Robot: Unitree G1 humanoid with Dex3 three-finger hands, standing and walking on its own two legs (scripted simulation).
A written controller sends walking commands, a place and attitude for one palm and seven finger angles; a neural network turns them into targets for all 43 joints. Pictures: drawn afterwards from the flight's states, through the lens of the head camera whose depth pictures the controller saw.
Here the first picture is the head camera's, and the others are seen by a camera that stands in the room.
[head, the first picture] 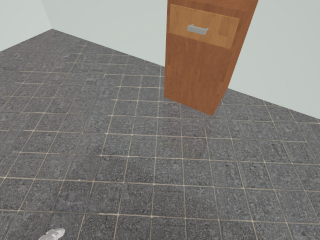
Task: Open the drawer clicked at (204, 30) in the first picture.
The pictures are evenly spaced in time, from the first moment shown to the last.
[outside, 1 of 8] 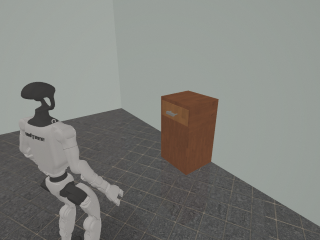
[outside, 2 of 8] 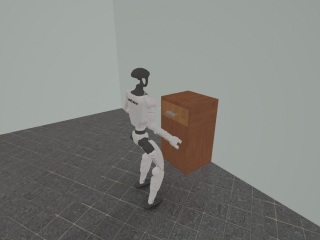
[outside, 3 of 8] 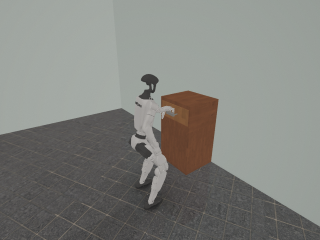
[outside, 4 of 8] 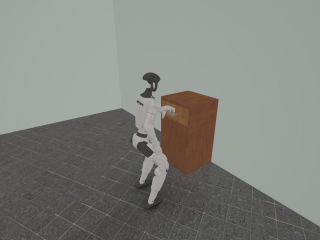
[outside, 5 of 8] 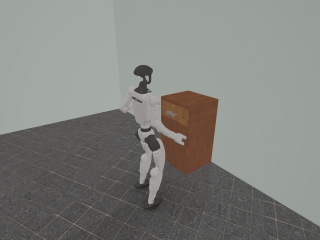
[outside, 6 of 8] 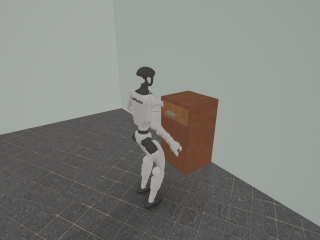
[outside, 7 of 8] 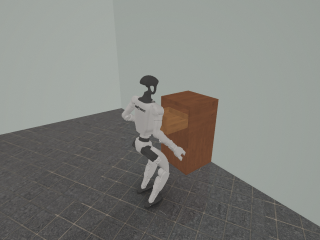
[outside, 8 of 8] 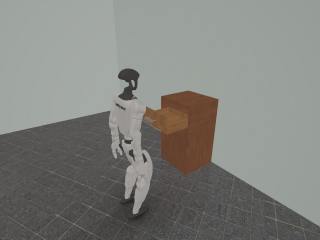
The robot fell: no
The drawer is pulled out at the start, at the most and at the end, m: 0.00 0.30 0.30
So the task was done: yes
